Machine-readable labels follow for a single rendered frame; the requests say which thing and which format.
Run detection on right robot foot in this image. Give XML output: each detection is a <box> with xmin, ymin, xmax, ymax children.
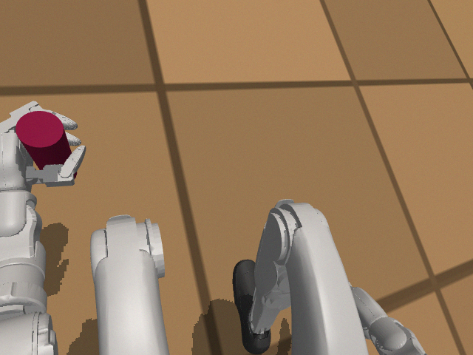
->
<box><xmin>233</xmin><ymin>260</ymin><xmax>270</xmax><ymax>354</ymax></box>

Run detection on right robot hand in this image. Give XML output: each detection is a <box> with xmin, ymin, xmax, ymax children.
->
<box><xmin>349</xmin><ymin>282</ymin><xmax>388</xmax><ymax>339</ymax></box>

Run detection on can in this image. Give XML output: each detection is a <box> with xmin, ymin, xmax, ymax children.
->
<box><xmin>16</xmin><ymin>111</ymin><xmax>77</xmax><ymax>179</ymax></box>

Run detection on left robot hand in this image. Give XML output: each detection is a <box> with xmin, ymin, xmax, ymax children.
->
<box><xmin>0</xmin><ymin>101</ymin><xmax>86</xmax><ymax>192</ymax></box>

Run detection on left robot arm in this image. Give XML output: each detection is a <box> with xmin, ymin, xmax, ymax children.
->
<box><xmin>0</xmin><ymin>190</ymin><xmax>58</xmax><ymax>355</ymax></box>

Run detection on right robot arm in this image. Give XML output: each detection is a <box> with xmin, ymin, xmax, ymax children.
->
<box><xmin>369</xmin><ymin>317</ymin><xmax>428</xmax><ymax>355</ymax></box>

